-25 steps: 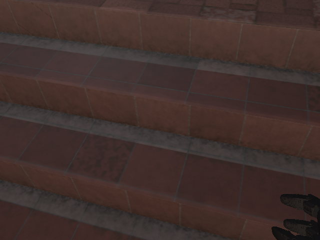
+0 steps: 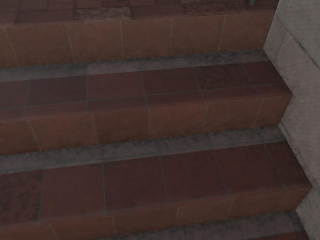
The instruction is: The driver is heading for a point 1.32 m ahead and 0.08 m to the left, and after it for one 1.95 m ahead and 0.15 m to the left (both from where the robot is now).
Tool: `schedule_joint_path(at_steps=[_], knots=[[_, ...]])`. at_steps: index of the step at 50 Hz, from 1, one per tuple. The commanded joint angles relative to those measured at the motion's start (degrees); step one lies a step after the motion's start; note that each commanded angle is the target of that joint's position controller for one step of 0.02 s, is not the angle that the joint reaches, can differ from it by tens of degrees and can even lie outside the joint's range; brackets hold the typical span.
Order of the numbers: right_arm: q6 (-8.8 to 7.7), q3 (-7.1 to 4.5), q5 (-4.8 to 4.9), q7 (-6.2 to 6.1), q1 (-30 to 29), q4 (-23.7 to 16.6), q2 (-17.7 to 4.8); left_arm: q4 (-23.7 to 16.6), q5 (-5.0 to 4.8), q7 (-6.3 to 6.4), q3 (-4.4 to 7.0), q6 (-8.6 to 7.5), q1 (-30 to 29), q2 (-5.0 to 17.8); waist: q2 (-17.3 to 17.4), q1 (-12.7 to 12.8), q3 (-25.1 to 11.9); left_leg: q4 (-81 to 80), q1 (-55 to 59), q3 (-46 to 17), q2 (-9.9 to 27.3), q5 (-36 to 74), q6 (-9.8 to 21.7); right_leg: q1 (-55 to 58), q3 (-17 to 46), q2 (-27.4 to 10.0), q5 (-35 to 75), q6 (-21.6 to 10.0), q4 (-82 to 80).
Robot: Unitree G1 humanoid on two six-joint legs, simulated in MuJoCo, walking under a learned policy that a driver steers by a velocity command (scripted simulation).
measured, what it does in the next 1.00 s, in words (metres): climbs: right foot, then left foot 0.17 m higher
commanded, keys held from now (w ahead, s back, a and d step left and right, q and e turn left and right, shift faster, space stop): e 0.16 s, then w+e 0.06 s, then w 0.78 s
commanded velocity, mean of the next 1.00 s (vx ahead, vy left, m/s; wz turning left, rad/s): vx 0.30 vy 0.00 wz -0.27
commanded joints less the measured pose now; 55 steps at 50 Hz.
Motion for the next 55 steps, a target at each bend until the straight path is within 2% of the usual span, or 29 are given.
schedule_joint_path(at_steps=[1,3,6,8,9,10,11,12,13,15,17,21,25,27,29,32,33,34,35,36,37,38,40,41,42,45,48,53,55], knots=[[-2.78,-3.28,0.25,-0.16,-10.53,-5.38,-11.32,-3.74,0.68,-2.12,-0.59,-0.44,0.11,3.15,5.77,5.4,-1.18,-11.28,4.64,-9.79,15.73,15.96,12.08,4.25,-4.64,-5.62,0.02,-1.93,-7.24],[-3.02,-3.94,-0.58,-0.38,-8.41,-3.92,-12.47,-6.05,0.11,-3.55,-1.96,-0.38,-4.88,1.73,6.47,2.97,-1.16,-8.06,8.01,-6.26,16.08,21.25,10.64,9.42,-6.02,-7.62,-7.4,-3.42,-24.51],[-2.73,-4.98,-2.85,-0.03,-7.16,-2.66,-13.93,-6.71,-1.72,-4.23,-2.52,-0.9,-0.79,0.13,7.53,2.14,-0.06,-4.67,12.36,-9.28,21.52,20.73,12.07,14.24,-6.35,-6.34,4.18,-5.62,-38.34],[-1.92,-5.1,-1.07,0.28,-4.03,0.83,-12.97,-6.65,-1.94,-3.12,-0.2,-2.46,0.9,2.1,8.7,2.38,1.38,0.96,9.92,-6.85,19.31,8.96,8.2,22.31,-11.65,-0.51,11.98,-9.68,-53.73],[-1.83,-4.17,-1.89,0.75,1.38,3.05,-9.49,-5.68,-0.95,-1.58,1.58,-3.02,3.66,4.28,6.56,1.46,0.55,6.72,5.91,-4.19,16.78,-0.1,4.8,29.81,-10.17,1.54,16.33,-12.77,-56.38],[-1.55,-2.52,-2.46,0.76,3.06,0.91,-3.45,-4.53,-0.71,1.32,3.69,-3.28,9.68,9.58,-5.25,1.28,-4.17,22.63,-5.98,1.62,8.95,-9.3,-2.46,42.98,6.86,-8.56,36.57,-23.9,-55.5],[-2.36,-1.44,-1.92,0.68,-2.35,-4.89,-3.24,-2.92,-1.53,2.16,5.38,-2.98,19.1,13.64,-10.03,8.25,-8.62,34.94,-27.74,-5.8,0.23,-22.01,-6.86,61.64,29.58,-18.63,21.77,-33.75,-62.48],[-2.24,-1.4,0.02,1.67,-10.08,-5.27,-4.9,1.5,0.88,0.87,5.23,-3.43,25.75,11.33,-8.5,14.61,-3.04,52.21,-42.47,-15.72,-0.39,-17.73,-6.37,61.85,35.71,-19.49,-3.54,-30.56,-67.06],[-2.12,-1.3,1.37,1.78,-9.88,-2.69,-4.8,4.48,0.58,-0.49,4.89,-4.0,23.95,9.36,-9.02,13.94,4.07,67.08,-51.95,-18.33,0.18,-11.48,-4.25,56.49,33.34,-17.63,-14.58,-27.36,-67.23],[-1.39,-1.92,-0.43,2.08,-5.56,0.25,-6.59,6.49,0.09,-1.87,1.42,-2.52,16.8,1.19,-1.69,7.18,6.4,80.91,-49.88,-17.63,1.44,-0.82,1.36,37.45,22.92,-15.38,-8.66,-24.75,-65.71],[-0.05,-0.95,-0.95,3.17,-1.64,1.59,-4.04,7.51,0.79,-2.27,-1.08,-1.37,12.32,-3.36,0.01,2.97,4.26,91.24,-49.09,-17.62,1.52,1.98,4.07,27.41,20.13,-14.18,-8.43,-24.55,-66.1],[1.15,1.87,-0.38,3.48,-6.22,0.52,-1.12,14.67,3.09,-1.14,-2.28,-2.09,17.8,-2.22,-2.67,4.88,2.93,110.95,-67.56,-17.15,1.82,-0.39,6.06,35.27,17.61,-15.06,-2.82,-24.23,-66.86],[1.59,2.64,-0.45,2.52,-14.83,-2.7,-3.91,18.79,4.68,-1.93,-3.74,-4.03,20.4,-2.95,4.27,4.45,4.85,88.96,-68.11,-15.55,7.49,4.28,6.46,35.34,10.85,-14.51,0.23,-20.36,-70.12],[2.9,2.8,0.14,1.96,-19.35,-3.85,-5.22,18.07,3.9,-2.77,-3.19,-3.87,19.15,0.07,0.12,4.27,4.31,77.42,-57.19,-16.29,8.44,1.11,4.33,25.46,8.76,-14.13,3.09,-19.16,-73.71],[4.64,4.65,-0.84,5.35,-21.36,-1.47,-0.76,13.51,-0.99,-4.72,-2.31,-2.8,12.63,4.01,-5.03,3.57,6.11,64.75,-28.16,-4.35,3.71,-14.51,0.73,6.46,4.94,-16.28,8.44,-23.66,-84.57],[3.58,3.34,0.59,5.82,-12.08,2.33,-3.81,12.95,-1.74,-4.88,-0.03,-4.4,14.98,9.65,-6.66,1.89,-1.04,45.71,-26.37,0.46,-5.36,-14.06,1.06,35.79,-0.02,-15.96,63.12,-24.14,-72.47],[2.41,2.82,1.06,5.27,-8.86,3.0,-5.68,13.75,-0.52,-5.32,0.49,-4.89,14.32,9.57,-8.29,1.19,-5.23,37.87,-20.92,-2.04,-5.8,-9.35,3.64,42.02,-2.65,-14.77,78.39,-22.25,-63.9],[1.22,2.25,-0.29,4.95,1.13,6.8,-8.54,14.94,3.25,-5.86,0.14,-4.81,22.13,3.81,3.99,2.29,-16.42,35.71,4.58,-20.68,0.5,11.24,12.22,25.67,-3.26,-8.31,73.8,-17.46,-46.18],[2.24,0.32,-2.21,4.1,19.61,12.59,-13.47,13.03,4.3,-6.66,-0.93,-3.58,18.74,-1.83,19.72,-5.72,-23.33,6.3,23.28,-52.65,9.56,-6.92,18.48,6.0,2.02,1.75,26.33,-14.69,-30.02],[1.78,-1.29,-4.16,3.88,30.58,16.91,-17.53,12.9,1.17,-6.38,0.81,-2.81,13.43,-1.23,20.99,-10.43,-11.69,-5.4,24.21,-72.58,13.62,-32.62,13.3,-12.37,15.37,7.75,18.0,-15.0,-4.75],[0.5,-1.51,-2.8,3.65,28.22,19.73,-17.3,11.96,-1.66,-4.84,0.87,-3.49,7.45,-2.47,20.74,-8.13,-0.35,-3.36,14.6,-67.51,11.97,-41.79,8.05,-21.29,16.88,6.69,21.76,-15.84,10.86],[0.17,-1.21,-1.36,3.76,19.79,19.48,-13.72,12.18,-1.53,-3.27,0.1,-3.46,6.39,-4.1,16.26,-3.48,2.04,-1.2,6.01,-60.29,11.98,-33.36,9.64,-22.24,15.41,5.53,25.2,-16.75,20.31],[0.65,1.3,-1.7,4.27,5.44,19.64,-2.35,11.94,-0.71,-1.98,-0.92,-2.85,5.02,-4.1,0.29,3.95,0.95,0.78,-4.29,-48.74,12.91,-20.11,8.78,-20.77,13.96,2.39,28.22,-19.02,27.8],[1.28,2.36,-1.59,4.48,0.07,19.05,2.38,13.46,-0.26,-2.08,-1.53,-1.78,7.31,-5.0,0.26,5.86,-0.32,-2.81,-6.42,-45.96,13.23,-14.66,8.9,-19.95,13.62,1.58,27.61,-20.15,32.09],[-1.83,-0.03,1.25,2.5,5.07,22.09,1.22,3.54,1.19,0.73,-2.72,-0.77,1.07,-10.62,2.83,8.54,5.28,-1.99,-9.63,-32.52,10.55,-14.42,3.84,-14.29,5.34,2.4,17.91,-14.11,31.94],[-4.85,0.18,0.89,1.42,7.24,23.32,-0.73,1.91,-0.75,3.09,-3.56,1.62,-2.77,-8.92,-1.69,8.62,11.75,-6.3,-13.14,-20.81,7.1,-1.88,1.3,-15.9,1.07,1.6,18.8,-10.92,21.49],[-6.49,-1.0,1.23,1.29,13.55,23.91,-5.03,0.09,-1.56,3.9,-3.26,2.25,-5.04,-8.35,3.46,6.68,10.29,-11.76,-4.5,-21.04,7.89,5.52,3.6,-18.82,-6.52,1.44,17.08,-9.98,24.27],[-5.1,-1.52,1.7,0.35,28.47,26.29,-2.9,-8.56,-0.15,4.43,-4.6,2.01,-20.01,-9.15,6.76,-0.15,12.01,-15.86,21.22,-21.58,8.7,11.04,4.31,-39.28,-12.13,-2.15,-0.82,-12.45,25.26],[-4.3,-1.18,2.33,-1.61,32.54,28.69,-2.02,-11.92,-1.22,4.3,-5.56,2.64,-22.83,-9.44,10.0,-0.58,11.92,-19.44,25.53,-20.92,8.94,23.08,4.32,-38.62,-14.3,-3.55,-6.31,-12.93,21.86]])
Keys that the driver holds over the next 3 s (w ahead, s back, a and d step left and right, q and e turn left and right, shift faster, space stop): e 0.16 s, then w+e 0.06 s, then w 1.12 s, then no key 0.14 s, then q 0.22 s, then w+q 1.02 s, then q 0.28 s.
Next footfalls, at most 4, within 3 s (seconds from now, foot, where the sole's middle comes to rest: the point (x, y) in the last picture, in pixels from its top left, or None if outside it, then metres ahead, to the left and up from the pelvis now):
0.18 right None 0.06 -0.15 -0.77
0.66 left None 0.34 0.07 -0.60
1.22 right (186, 170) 0.64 -0.12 -0.43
1.68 left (138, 86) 0.90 0.04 -0.26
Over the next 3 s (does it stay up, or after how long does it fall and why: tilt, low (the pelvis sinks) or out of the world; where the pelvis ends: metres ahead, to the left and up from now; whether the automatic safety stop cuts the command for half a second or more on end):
stays up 1.31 -0.04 0.66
